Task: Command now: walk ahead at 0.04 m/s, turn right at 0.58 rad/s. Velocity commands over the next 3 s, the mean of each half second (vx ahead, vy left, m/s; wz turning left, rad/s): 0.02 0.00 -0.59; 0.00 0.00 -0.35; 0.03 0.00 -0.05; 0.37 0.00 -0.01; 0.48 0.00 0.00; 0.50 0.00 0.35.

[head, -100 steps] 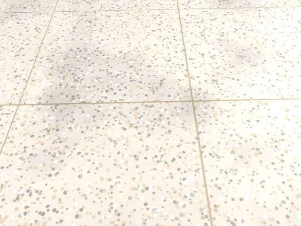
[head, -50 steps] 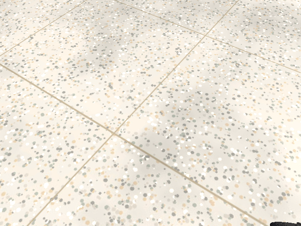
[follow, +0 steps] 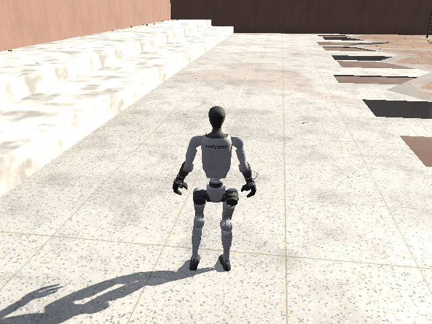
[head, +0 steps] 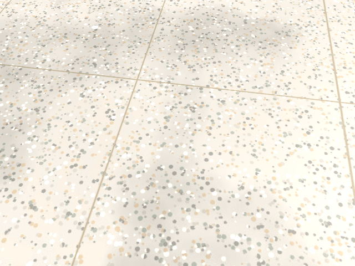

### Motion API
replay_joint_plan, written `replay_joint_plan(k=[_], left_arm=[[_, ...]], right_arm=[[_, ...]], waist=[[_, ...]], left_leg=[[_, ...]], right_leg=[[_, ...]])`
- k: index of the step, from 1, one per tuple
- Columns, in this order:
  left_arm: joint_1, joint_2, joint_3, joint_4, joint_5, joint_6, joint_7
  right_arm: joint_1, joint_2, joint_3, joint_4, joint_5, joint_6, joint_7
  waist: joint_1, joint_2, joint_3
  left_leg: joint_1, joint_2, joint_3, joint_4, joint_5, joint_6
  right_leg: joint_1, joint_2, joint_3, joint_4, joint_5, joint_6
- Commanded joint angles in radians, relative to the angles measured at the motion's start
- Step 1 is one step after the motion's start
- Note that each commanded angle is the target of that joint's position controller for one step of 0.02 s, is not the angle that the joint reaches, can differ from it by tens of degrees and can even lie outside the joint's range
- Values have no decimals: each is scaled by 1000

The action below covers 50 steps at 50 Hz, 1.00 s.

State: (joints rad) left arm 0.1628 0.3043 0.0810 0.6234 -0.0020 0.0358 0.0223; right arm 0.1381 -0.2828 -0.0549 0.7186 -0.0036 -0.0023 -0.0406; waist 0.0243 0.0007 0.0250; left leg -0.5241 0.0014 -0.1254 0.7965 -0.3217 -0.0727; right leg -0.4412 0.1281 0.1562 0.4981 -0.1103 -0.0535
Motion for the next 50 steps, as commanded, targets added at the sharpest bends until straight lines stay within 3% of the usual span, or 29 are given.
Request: replay_joint_plan(k=[1,3,4,5,6,7,9,10,13,17,22,24,25,26,27,28,29,30,31,32,34,37,42,45,46,47,48,49,50], left_arm=[[-14,149,42,-82,-1,0,4],[-30,140,39,-89,-13,8,6],[-6,112,31,-90,-15,10,7],[26,59,19,-99,-13,8,4],[-4,116,37,-133,-9,-10,-1],[22,179,58,-106,-4,-15,-5],[71,156,61,-49,-11,6,1],[74,132,54,-46,-11,15,1],[1,84,34,-81,-25,21,-5],[-55,55,16,-118,-18,18,-19],[-27,77,26,-122,-21,26,-38],[39,71,34,-98,-20,27,-44],[79,93,45,-83,-17,26,-37],[114,189,71,-90,-18,20,-23],[105,278,80,-117,9,8,-20],[137,230,70,-109,32,-16,-28],[91,202,55,-97,29,-31,-27],[31,177,50,-98,10,-34,-19],[-16,144,36,-103,-8,-31,-13],[-38,130,26,-105,-9,-27,-7],[-39,115,17,-98,3,-24,1],[-24,113,14,-79,7,-23,6],[-19,120,9,-56,12,-18,-8],[-45,78,-13,-39,-1,-20,-14],[-10,50,-23,-26,6,-27,-14],[35,34,-27,-20,28,-36,-16],[77,22,-24,-15,24,-40,-16],[41,56,-21,-3,32,-38,-13],[-1,71,-13,-6,27,-33,-12]], right_arm=[[23,-92,-29,-64,7,-29,10],[80,-94,-38,-48,10,-40,20],[112,-140,-53,-43,0,-41,20],[94,-228,-72,-60,-26,-32,13],[87,-236,-77,-59,-59,-29,19],[30,-179,-62,-90,-51,-32,13],[-35,-114,-45,-108,-17,-27,4],[-34,-105,-40,-109,-7,-23,1],[16,-114,-41,-101,-16,-7,-10],[48,-166,-61,-91,-12,8,-11],[24,-197,-76,-82,13,5,9],[2,-191,-75,-73,33,5,10],[49,-158,-68,-51,32,2,13],[66,-102,-53,-61,-3,0,18],[0,-74,-37,-126,-37,-5,14],[-73,-127,-52,-135,-19,-10,7],[-79,-145,-60,-129,2,-7,5],[-58,-144,-65,-108,0,-2,-1],[-39,-151,-68,-93,-8,3,-7],[-13,-146,-68,-81,-11,6,-4],[18,-119,-60,-66,-4,5,4],[-11,-82,-40,-72,1,6,10],[-27,-92,-35,-83,8,3,24],[26,-65,-27,-69,2,-11,34],[38,-79,-25,-70,-15,-18,35],[53,-147,-36,-82,-27,-20,30],[4,-147,-34,-62,-25,-21,34],[-42,-77,-18,-85,-18,-26,40],[-44,-65,-14,-85,-18,-29,42]], waist=[[-4,-176,-162],[-44,-176,-152],[-47,-124,-156],[-6,121,-140],[-9,320,-105],[0,219,-100],[16,120,-86],[4,120,-71],[-39,155,-63],[-77,193,-102],[-65,214,-110],[-18,191,-115],[-10,132,-124],[-22,-102,-136],[-17,-334,-121],[60,-230,-190],[26,-185,-141],[-6,-137,-114],[-23,-130,-107],[-39,-135,-118],[-46,-129,-146],[-24,-136,-135],[6,-157,-90],[-47,-124,-77],[-41,-85,-96],[-3,39,-122],[61,193,-121],[30,162,-99],[7,138,-72]], left_leg=[[99,-31,31,-115,-2,17],[224,-34,56,-327,95,48],[330,64,-9,-408,130,85],[410,296,-235,-473,211,190],[331,421,-434,-521,338,332],[322,403,-366,-499,361,338],[336,273,-159,-454,352,245],[342,260,-113,-450,396,246],[399,228,-7,-461,421,260],[459,279,29,-450,441,283],[417,320,69,-417,452,272],[380,303,115,-337,423,220],[304,269,167,-252,340,158],[78,174,270,0,55,58],[-195,32,236,231,-362,-12],[-195,30,91,382,-366,-9],[-204,46,65,417,-280,5],[-204,55,58,391,-190,10],[-191,60,57,368,-130,5],[-136,46,71,380,-80,-4],[-75,32,87,347,-21,-14],[-22,39,88,157,5,-15],[130,30,101,-61,-53,6],[299,18,118,-363,140,36],[396,59,66,-414,279,53],[466,176,-34,-392,503,95],[353,208,-68,-386,394,173],[292,172,-55,-411,243,177],[286,132,-18,-404,159,145]], right_leg=[[147,-242,319,-145,-132,-144],[123,-209,325,-94,-108,-109],[52,-161,285,-20,-188,-64],[-113,-32,103,210,-400,1],[-224,16,-15,446,-524,47],[-221,-39,14,604,-460,72],[-223,-54,-23,721,-343,107],[-242,-60,-33,772,-311,124],[-253,-90,-105,676,-253,153],[-160,-143,-145,461,-290,157],[20,-137,-215,215,-269,99],[150,-109,-247,0,-123,46],[274,-99,-215,-98,-16,13],[456,-283,51,-134,285,-56],[481,-514,361,-108,557,-261],[436,-521,360,-140,465,-329],[402,-455,266,-144,377,-274],[370,-391,200,-139,303,-210],[348,-365,161,-136,306,-178],[309,-342,128,-134,353,-172],[295,-320,91,-134,359,-172],[302,-308,88,-133,267,-166],[228,-324,155,-127,116,-185],[181,-285,159,-86,86,-136],[148,-250,149,-73,22,-83],[105,-174,82,12,-107,-24],[158,-115,-18,0,-213,23],[214,-128,-22,-13,-175,50],[199,-121,-22,-11,-146,47]])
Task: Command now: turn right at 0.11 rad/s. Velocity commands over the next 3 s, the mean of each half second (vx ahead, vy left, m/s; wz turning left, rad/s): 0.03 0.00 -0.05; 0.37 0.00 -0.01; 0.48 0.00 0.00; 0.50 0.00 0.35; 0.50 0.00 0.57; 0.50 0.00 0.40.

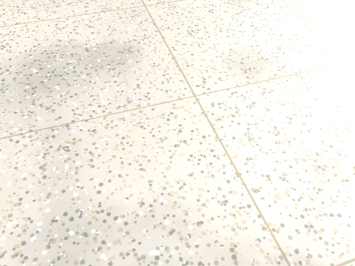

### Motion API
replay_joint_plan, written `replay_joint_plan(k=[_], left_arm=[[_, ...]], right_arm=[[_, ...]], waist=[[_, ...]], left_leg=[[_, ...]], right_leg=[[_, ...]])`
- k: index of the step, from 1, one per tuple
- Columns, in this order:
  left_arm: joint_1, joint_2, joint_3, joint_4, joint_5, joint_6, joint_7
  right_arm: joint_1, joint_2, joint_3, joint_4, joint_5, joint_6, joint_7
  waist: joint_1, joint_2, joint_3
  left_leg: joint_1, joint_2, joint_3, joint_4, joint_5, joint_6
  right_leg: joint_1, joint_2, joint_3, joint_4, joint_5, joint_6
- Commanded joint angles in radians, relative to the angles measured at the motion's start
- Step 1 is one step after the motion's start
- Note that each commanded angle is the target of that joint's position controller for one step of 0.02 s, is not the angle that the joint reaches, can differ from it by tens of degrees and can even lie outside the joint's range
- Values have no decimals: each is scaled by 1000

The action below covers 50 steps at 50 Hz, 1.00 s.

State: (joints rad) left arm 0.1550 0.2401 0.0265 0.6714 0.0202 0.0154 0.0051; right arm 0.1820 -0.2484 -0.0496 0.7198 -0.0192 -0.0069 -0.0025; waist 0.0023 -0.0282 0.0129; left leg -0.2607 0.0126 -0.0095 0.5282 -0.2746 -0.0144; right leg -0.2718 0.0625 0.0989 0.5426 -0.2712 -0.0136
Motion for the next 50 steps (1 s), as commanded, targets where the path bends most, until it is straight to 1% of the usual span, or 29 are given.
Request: replay_joint_plan(k=[1,2,4,11,19,20,21,22,23,24,25,26,28,29,30,31,32,33,34,35,36,37,38,39,40,42,45,47,50], left_arm=[[-10,130,43,-51,0,-5,8],[-12,126,43,-56,0,1,8],[-2,107,41,-47,-5,2,6],[30,84,43,-11,-8,-8,10],[57,85,48,17,-9,-7,25],[73,78,46,27,-9,-5,27],[81,79,48,33,-12,-3,29],[88,84,51,34,-17,-5,31],[77,80,50,24,-21,-14,30],[56,70,49,9,-28,-30,27],[29,65,48,-5,-38,-48,22],[4,69,49,-12,-43,-64,17],[15,69,51,-9,-47,-84,2],[43,64,50,3,-48,-91,-7],[102,57,52,34,-44,-98,-14],[173,63,61,74,-36,-99,-18],[254,83,72,101,-32,-98,-18],[366,160,90,112,-30,-102,-9],[417,242,105,107,-28,-110,-20],[358,180,83,94,-23,-120,-19],[313,138,70,80,-25,-125,-17],[278,134,65,71,-23,-124,-18],[250,125,58,68,-22,-119,-18],[246,102,48,70,-19,-113,-18],[258,95,44,75,-19,-110,-16],[288,105,44,88,-28,-103,-9],[308,137,46,102,-26,-93,6],[335,160,49,118,-30,-93,10],[333,174,55,139,-44,-93,9]], right_arm=[[-78,-114,-21,-86,-2,-29,4],[-65,-119,-22,-83,1,-35,3],[-37,-110,-16,-78,1,-39,-3],[-29,-91,-7,-88,5,-30,-9],[-22,-73,0,-72,7,-33,-2],[-8,-70,0,-63,6,-32,-2],[-2,-82,-3,-57,10,-28,-4],[12,-107,-12,-52,17,-24,-8],[39,-126,-17,-43,24,-23,-13],[78,-146,-22,-32,30,-25,-16],[99,-168,-28,-21,32,-29,-20],[111,-178,-32,-14,33,-35,-23],[94,-180,-34,-13,34,-43,-20],[57,-178,-33,-20,43,-41,-16],[8,-175,-31,-29,53,-35,-11],[0,-157,-27,-29,53,-32,-8],[-11,-118,-15,-34,46,-36,-7],[-40,-44,8,-64,34,-47,-2],[-58,-74,-1,-109,50,-66,-9],[-36,-129,-18,-98,67,-78,-7],[-18,-131,-19,-81,70,-85,2],[-13,-121,-18,-67,58,-91,7],[-25,-122,-22,-64,44,-94,12],[-31,-114,-22,-61,39,-93,21],[-31,-97,-18,-58,39,-91,30],[-73,-73,-9,-72,33,-84,37],[-192,-36,10,-112,35,-89,43],[-247,-44,12,-128,41,-93,51],[-275,-76,4,-147,48,-96,60]], waist=[[16,142,-48],[8,129,-38],[2,101,-34],[-6,24,-38],[0,20,-33],[1,28,-52],[-2,46,-37],[-7,78,-5],[-16,123,38],[-26,172,72],[-31,197,112],[-40,190,137],[-27,188,115],[-2,181,100],[37,170,75],[64,153,38],[95,110,2],[127,-102,-32],[132,-277,-16],[95,-154,36],[70,-94,69],[56,-52,66],[44,-37,77],[38,-43,69],[38,-58,59],[50,-48,59],[79,-50,83],[92,-62,99],[69,-69,118]], left_leg=[[21,96,-110,-125,88,63],[18,91,-104,-121,75,55],[26,79,-87,-104,79,47],[49,58,-69,-73,104,53],[38,44,-60,-77,119,55],[42,37,-56,-89,30,58],[33,33,-65,-105,-112,72],[21,48,-104,-135,-285,100],[17,103,-194,-192,-435,142],[33,192,-324,-269,-544,196],[31,277,-441,-324,-586,246],[15,312,-494,-345,-554,271],[40,307,-447,-340,-435,259],[8,270,-370,-329,-367,233],[-68,211,-271,-299,-292,200],[-128,158,-198,-231,-233,172],[-187,112,-131,-115,-172,135],[-333,-2,3,214,-124,59],[-528,-69,-11,472,-290,36],[-617,-5,-82,619,-290,52],[-658,33,-93,654,-182,73],[-660,60,-77,641,-90,83],[-649,84,-73,603,-19,80],[-608,99,-59,573,32,72],[-584,96,-33,547,73,58],[-568,88,3,449,134,27],[-467,57,39,209,269,4],[-392,32,55,106,326,3],[-370,28,24,28,319,42]], right_leg=[[24,-58,41,-52,41,-3],[18,-61,50,-55,69,-9],[15,-68,60,-65,91,-17],[15,-73,66,-69,136,-3],[49,-80,69,-66,173,7],[59,-68,54,-64,96,6],[36,-44,28,-43,-31,0],[-20,-18,-6,-5,-175,-8],[-99,-7,-37,51,-242,-11],[-173,-6,-75,133,-225,-9],[-224,-31,-97,186,-191,-11],[-247,-63,-76,226,-186,-18],[-236,-92,-74,207,-234,-43],[-144,-88,-94,113,-205,-56],[23,-58,-136,-6,-75,-63],[177,-21,-158,-48,36,-51],[291,-47,-105,-62,36,-54],[410,-243,216,-213,-124,-131],[444,-425,607,-354,-236,-284],[414,-448,606,-354,-292,-311],[407,-407,501,-349,-291,-278],[392,-368,409,-361,-223,-241],[370,-342,336,-373,-102,-215],[342,-309,259,-385,13,-194],[328,-287,197,-392,124,-189],[310,-260,106,-399,269,-188],[231,-227,18,-419,301,-173],[203,-238,5,-436,271,-175],[271,-292,8,-414,317,-162]])
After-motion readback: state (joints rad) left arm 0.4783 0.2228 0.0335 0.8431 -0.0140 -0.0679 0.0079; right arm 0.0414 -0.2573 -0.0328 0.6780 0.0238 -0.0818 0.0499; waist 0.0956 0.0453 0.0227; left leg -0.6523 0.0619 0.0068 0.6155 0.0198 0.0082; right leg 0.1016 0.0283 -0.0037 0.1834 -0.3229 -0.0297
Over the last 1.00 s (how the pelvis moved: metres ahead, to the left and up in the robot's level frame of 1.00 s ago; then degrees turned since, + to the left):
0.01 0.01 0.00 -28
